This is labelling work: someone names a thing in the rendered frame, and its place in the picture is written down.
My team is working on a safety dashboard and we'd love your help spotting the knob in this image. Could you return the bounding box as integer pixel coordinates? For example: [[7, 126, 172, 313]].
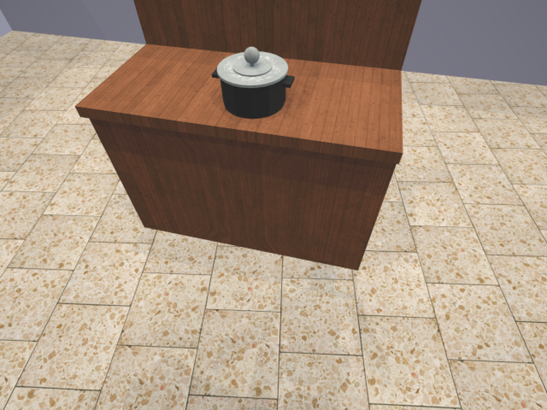
[[244, 47, 260, 64]]

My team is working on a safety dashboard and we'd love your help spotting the table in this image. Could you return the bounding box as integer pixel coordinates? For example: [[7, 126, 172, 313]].
[[75, 0, 421, 271]]

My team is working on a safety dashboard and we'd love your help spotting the pot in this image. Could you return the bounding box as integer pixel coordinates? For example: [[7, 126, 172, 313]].
[[212, 68, 295, 119]]

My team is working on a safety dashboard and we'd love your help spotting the lid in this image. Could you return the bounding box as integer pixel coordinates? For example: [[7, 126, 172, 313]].
[[217, 51, 288, 88]]

